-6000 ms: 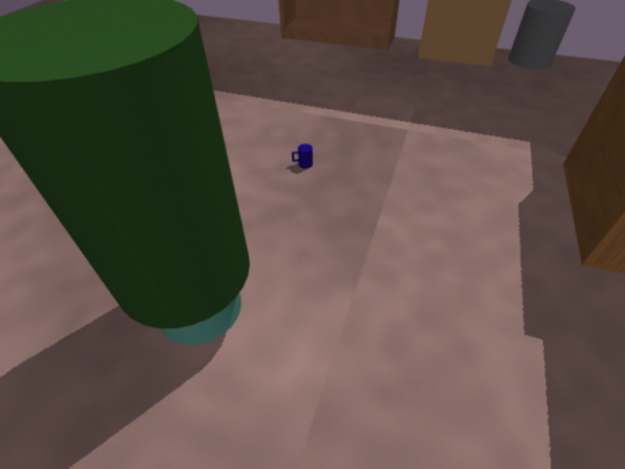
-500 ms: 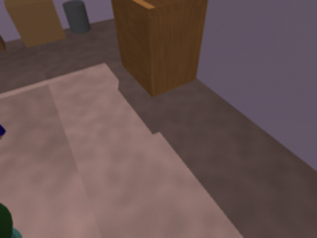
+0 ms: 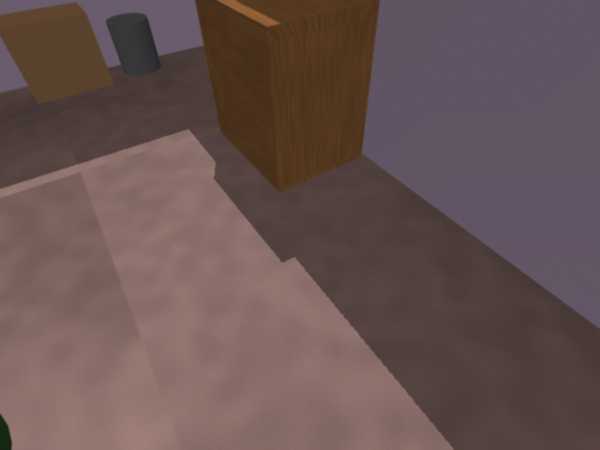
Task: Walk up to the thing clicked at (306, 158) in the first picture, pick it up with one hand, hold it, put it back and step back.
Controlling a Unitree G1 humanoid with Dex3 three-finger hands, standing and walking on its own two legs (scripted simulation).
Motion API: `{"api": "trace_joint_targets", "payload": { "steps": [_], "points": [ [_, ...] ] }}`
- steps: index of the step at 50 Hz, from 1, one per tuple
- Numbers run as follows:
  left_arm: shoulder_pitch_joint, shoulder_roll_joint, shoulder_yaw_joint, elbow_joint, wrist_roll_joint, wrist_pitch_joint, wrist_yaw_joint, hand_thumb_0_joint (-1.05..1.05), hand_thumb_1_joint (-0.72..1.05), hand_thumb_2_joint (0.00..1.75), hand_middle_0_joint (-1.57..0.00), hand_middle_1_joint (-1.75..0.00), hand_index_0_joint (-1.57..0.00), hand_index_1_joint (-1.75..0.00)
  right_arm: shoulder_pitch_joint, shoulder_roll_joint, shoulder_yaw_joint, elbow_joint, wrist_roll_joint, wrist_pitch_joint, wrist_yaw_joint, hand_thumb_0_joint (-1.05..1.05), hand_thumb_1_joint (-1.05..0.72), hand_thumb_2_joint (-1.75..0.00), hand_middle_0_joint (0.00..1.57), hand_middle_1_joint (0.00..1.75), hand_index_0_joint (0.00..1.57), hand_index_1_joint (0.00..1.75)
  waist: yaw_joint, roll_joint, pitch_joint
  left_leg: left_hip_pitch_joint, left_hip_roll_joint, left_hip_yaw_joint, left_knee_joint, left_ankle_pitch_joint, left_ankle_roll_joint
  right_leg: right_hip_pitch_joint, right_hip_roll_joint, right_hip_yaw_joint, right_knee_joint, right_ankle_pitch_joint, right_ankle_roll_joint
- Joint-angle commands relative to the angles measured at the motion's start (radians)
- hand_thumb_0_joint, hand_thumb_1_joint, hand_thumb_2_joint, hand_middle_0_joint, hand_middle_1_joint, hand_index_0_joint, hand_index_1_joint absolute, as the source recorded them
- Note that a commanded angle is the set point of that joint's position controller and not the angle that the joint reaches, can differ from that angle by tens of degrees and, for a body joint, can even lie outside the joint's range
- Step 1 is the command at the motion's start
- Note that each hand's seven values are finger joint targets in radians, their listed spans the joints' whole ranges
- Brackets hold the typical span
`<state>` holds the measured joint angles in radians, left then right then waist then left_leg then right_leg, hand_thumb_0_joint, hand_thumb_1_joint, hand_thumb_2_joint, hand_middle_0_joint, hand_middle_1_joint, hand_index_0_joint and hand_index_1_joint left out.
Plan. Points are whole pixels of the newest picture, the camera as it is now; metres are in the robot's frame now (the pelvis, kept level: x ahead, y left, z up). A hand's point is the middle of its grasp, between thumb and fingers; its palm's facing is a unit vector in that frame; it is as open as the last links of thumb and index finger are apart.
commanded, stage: walk up
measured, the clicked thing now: out of the picture +1.03 +1.41 -0.73
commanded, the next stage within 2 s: none
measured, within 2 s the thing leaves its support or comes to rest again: neither
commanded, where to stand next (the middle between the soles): +0.64 +0.04 m, yaw +1 degrees
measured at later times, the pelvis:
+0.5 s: pelvis +0.16 +0.00 -0.02, yaw +3 degrees
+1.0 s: pelvis +0.37 +0.00 -0.01, yaw +12 degrees
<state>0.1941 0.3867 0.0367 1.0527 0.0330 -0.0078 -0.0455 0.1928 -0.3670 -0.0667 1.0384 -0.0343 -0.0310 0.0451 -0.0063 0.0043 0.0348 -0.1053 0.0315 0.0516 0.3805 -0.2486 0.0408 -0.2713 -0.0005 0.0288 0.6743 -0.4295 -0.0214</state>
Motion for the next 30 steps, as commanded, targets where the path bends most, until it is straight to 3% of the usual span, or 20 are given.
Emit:
{"api": "trace_joint_targets", "payload": {
  "steps": [1, 2, 3, 4, 5, 6, 7, 8, 10, 12, 15, 19, 22, 24, 25, 26, 27, 28, 29, 30],
  "points": [
    [-0.059, 0.21, 0.069, -0.131, -0.006, -0.048, -0.023, 0.0, 0.9, 0.9, -0.2, -0.3, -0.2, -0.3, -0.041, -0.315, -0.091, -0.124, -0.014, -0.024, -0.003, 0.0, -0.9, -0.9, 0.2, 0.3, 0.2, 0.3, -0.009, 0.163, 0.04, 0.038, 0.271, -0.269, -0.215, -0.356, 0.178, -0.165, -0.076, -0.005, -0.037, -0.03, -0.001],
    [0.001, 0.207, 0.076, -0.116, -0.005, -0.05, -0.023, 0.0, 0.9, 0.9, -0.2, -0.3, -0.2, -0.3, -0.086, -0.315, -0.091, -0.14, -0.011, -0.02, 0.001, 0.0, -0.9, -0.9, 0.2, 0.3, 0.2, 0.3, 0.025, 0.194, 0.025, -0.022, 0.245, -0.217, -0.173, -0.31, 0.158, -0.048, -0.073, -0.026, -0.107, 0.025, -0.004],
    [0.088, 0.202, 0.085, -0.083, -0.004, -0.053, -0.018, 0.0, 0.9, 0.9, -0.2, -0.3, -0.2, -0.3, -0.121, -0.295, -0.087, -0.162, -0.005, -0.014, 0.005, 0.0, -0.9, -0.9, 0.2, 0.3, 0.2, 0.3, 0.075, 0.153, 0.003, -0.126, 0.199, -0.134, -0.076, -0.295, 0.122, 0.13, -0.047, -0.061, -0.195, 0.153, -0.007],
    [0.187, 0.218, 0.099, -0.046, 0.0, -0.058, -0.007, 0.0, 0.9, 0.9, -0.2, -0.3, -0.2, -0.3, -0.139, -0.251, -0.073, -0.177, -0.007, -0.006, 0.006, 0.0, -0.9, -0.9, 0.2, 0.3, 0.2, 0.3, 0.119, 0.06, -0.036, -0.235, 0.131, -0.06, 0.094, -0.27, 0.089, 0.311, 0.0, -0.101, -0.24, 0.205, 0.002],
    [0.283, 0.275, 0.123, -0.02, 0.008, -0.066, 0.008, 0.0, 0.9, 0.9, -0.2, -0.3, -0.2, -0.3, -0.088, -0.18, -0.048, -0.185, -0.006, -0.001, 0.006, 0.0, -0.9, -0.9, 0.2, 0.3, 0.2, 0.3, 0.151, -0.162, -0.053, -0.429, 0.037, 0.016, 0.362, -0.369, 0.05, 0.476, -0.044, 0.018, -0.296, 0.06, -0.002],
    [0.313, 0.374, 0.148, -0.056, 0.016, -0.073, 0.021, 0.0, 0.9, 0.9, -0.2, -0.3, -0.2, -0.3, -0.09, -0.127, -0.028, -0.22, -0.001, 0.003, 0.006, 0.0, -0.9, -0.9, 0.2, 0.3, 0.2, 0.3, 0.175, -0.36, 0.005, -0.639, -0.105, -0.041, 0.646, -0.401, 0.001, 0.396, -0.301, 0.499, -0.529, -0.384, -0.072],
    [0.177, 0.399, 0.136, -0.117, 0.012, -0.073, 0.021, 0.0, 0.9, 0.9, -0.2, -0.3, -0.2, -0.3, -0.088, -0.216, -0.05, -0.215, 0.01, 0.01, 0.0, 0.0, -0.9, -0.9, 0.2, 0.3, 0.2, 0.3, 0.122, -0.183, 0.074, -0.571, -0.052, -0.212, 0.697, -0.302, -0.004, 0.205, -0.423, 0.664, -0.627, -0.547, -0.163],
    [0.096, 0.369, 0.123, -0.153, -0.003, -0.078, 0.02, 0.0, 0.9, 0.9, -0.2, -0.3, -0.2, -0.3, -0.037, -0.262, -0.064, -0.183, 0.02, 0.007, 0.004, 0.0, -0.9, -0.9, 0.2, 0.3, 0.2, 0.3, 0.065, -0.094, 0.132, -0.557, -0.011, -0.23, 0.705, -0.205, -0.006, 0.16, -0.385, 0.571, -0.604, -0.464, -0.165],
    [0.023, 0.306, 0.108, -0.178, -0.013, -0.084, 0.025, 0.0, 0.9, 0.9, -0.2, -0.3, -0.2, -0.3, 0.045, -0.268, -0.063, -0.147, 0.025, 0.0, 0.006, 0.0, -0.9, -0.9, 0.2, 0.3, 0.2, 0.3, 0.008, -0.102, 0.128, -0.518, 0.03, -0.219, 0.666, -0.102, -0.018, 0.147, -0.288, 0.351, -0.577, -0.235, -0.145],
    [0.034, 0.273, 0.1, -0.188, -0.02, -0.089, 0.023, 0.0, 0.9, 0.9, -0.2, -0.3, -0.2, -0.3, 0.095, -0.257, -0.06, -0.125, 0.018, -0.003, 0.015, 0.0, -0.9, -0.9, 0.2, 0.3, 0.2, 0.3, 0.004, -0.104, 0.09, -0.441, 0.038, -0.192, 0.601, -0.058, -0.036, 0.128, -0.258, 0.206, -0.551, -0.043, -0.157],
    [0.077, 0.284, 0.108, -0.199, -0.017, -0.097, 0.025, 0.0, 0.9, 0.9, -0.2, -0.3, -0.2, -0.3, 0.062, -0.24, -0.06, -0.16, 0.009, -0.002, 0.03, 0.0, -0.9, -0.9, 0.2, 0.3, 0.2, 0.3, 0.031, -0.114, 0.118, -0.452, 0.04, -0.161, 0.481, -0.026, -0.058, 0.123, -0.26, 0.137, -0.548, -0.013, -0.182],
    [0.1, 0.299, 0.114, -0.222, -0.014, -0.097, 0.022, 0.0, 0.9, 0.9, -0.2, -0.3, -0.2, -0.3, -0.009, -0.228, -0.057, -0.208, 0.005, -0.01, 0.043, 0.0, -0.9, -0.9, 0.2, 0.3, 0.2, 0.3, 0.051, -0.106, 0.103, -0.417, 0.066, -0.104, 0.314, 0.031, -0.045, 0.155, -0.258, 0.068, -0.496, 0.07, -0.181],
    [0.102, 0.308, 0.109, -0.236, -0.016, -0.092, 0.019, 0.0, 0.9, 0.9, -0.2, -0.3, -0.2, -0.3, -0.022, -0.223, -0.062, -0.228, 0.006, -0.02, 0.047, 0.0, -0.9, -0.9, 0.2, 0.3, 0.2, 0.3, 0.043, -0.106, 0.073, -0.301, 0.06, -0.026, 0.221, 0.053, -0.019, 0.152, -0.264, 0.031, -0.408, 0.27, -0.165],
    [0.086, 0.305, 0.1, -0.238, -0.021, -0.086, 0.022, 0.0, 0.9, 0.9, -0.2, -0.3, -0.2, -0.3, 0.053, -0.222, -0.072, -0.211, 0.004, -0.026, 0.041, 0.0, -0.9, -0.9, 0.2, 0.3, 0.2, 0.3, -0.016, -0.055, 0.048, -0.136, 0.009, 0.041, 0.154, 0.077, -0.003, 0.087, -0.227, -0.04, -0.265, 0.402, -0.144],
    [0.109, 0.265, 0.084, -0.247, -0.015, -0.084, 0.021, 0.0, 0.9, 0.9, -0.2, -0.3, -0.2, -0.3, 0.185, -0.262, -0.089, -0.175, 0.001, -0.033, 0.03, 0.0, -0.9, -0.9, 0.2, 0.3, 0.2, 0.3, -0.074, 0.043, -0.037, 0.067, -0.017, 0.029, 0.149, 0.031, 0.028, 0.02, -0.17, -0.08, -0.023, 0.507, -0.117],
    [0.187, 0.195, 0.061, -0.25, -0.026, -0.078, 0.023, 0.0, 0.9, 0.9, -0.2, -0.3, -0.2, -0.3, 0.301, -0.33, -0.116, -0.165, -0.009, -0.042, 0.016, 0.0, -0.9, -0.9, 0.2, 0.3, 0.2, 0.3, -0.113, 0.244, -0.123, 0.249, 0.103, -0.177, 0.045, -0.167, 0.093, -0.154, -0.071, -0.148, 0.305, 0.377, -0.067],
    [0.203, 0.167, 0.058, -0.258, -0.04, -0.076, 0.024, 0.0, 0.9, 0.9, -0.2, -0.3, -0.2, -0.3, 0.318, -0.409, -0.13, -0.195, 0.002, -0.048, 0.009, 0.0, -0.9, -0.9, 0.2, 0.3, 0.2, 0.3, -0.106, 0.36, -0.144, 0.292, 0.35, -0.717, -0.136, -0.31, 0.183, -0.364, 0.107, -0.062, 0.471, -0.102, -0.035],
    [0.145, 0.276, 0.076, -0.251, -0.029, -0.071, 0.035, 0.0, 0.9, 0.9, -0.2, -0.3, -0.2, -0.3, 0.264, -0.409, -0.134, -0.214, 0.038, -0.045, 0.008, 0.0, -0.9, -0.9, 0.2, 0.3, 0.2, 0.3, -0.102, 0.186, -0.145, 0.189, 0.383, -0.757, -0.16, -0.339, 0.241, -0.329, 0.025, 0.081, 0.565, -0.119, -0.049],
    [0.154, 0.272, 0.065, -0.242, -0.037, -0.067, 0.032, 0.0, 0.9, 0.9, -0.2, -0.3, -0.2, -0.3, 0.192, -0.358, -0.114, -0.237, 0.038, -0.043, -0.001, 0.0, -0.9, -0.9, 0.2, 0.3, 0.2, 0.3, -0.052, 0.088, -0.079, 0.109, 0.343, -0.566, -0.129, -0.255, 0.2, -0.334, -0.007, 0.106, 0.587, -0.031, -0.047],
    [0.193, 0.254, 0.063, -0.221, -0.044, -0.065, 0.03, 0.0, 0.9, 0.9, -0.2, -0.3, -0.2, -0.3, 0.133, -0.326, -0.095, -0.255, 0.034, -0.045, -0.007, 0.0, -0.9, -0.9, 0.2, 0.3, 0.2, 0.3, -0.017, 0.104, -0.027, 0.041, 0.309, -0.452, -0.13, -0.217, 0.178, -0.319, -0.043, 0.105, 0.542, 0.028, -0.042]
  ]
}}
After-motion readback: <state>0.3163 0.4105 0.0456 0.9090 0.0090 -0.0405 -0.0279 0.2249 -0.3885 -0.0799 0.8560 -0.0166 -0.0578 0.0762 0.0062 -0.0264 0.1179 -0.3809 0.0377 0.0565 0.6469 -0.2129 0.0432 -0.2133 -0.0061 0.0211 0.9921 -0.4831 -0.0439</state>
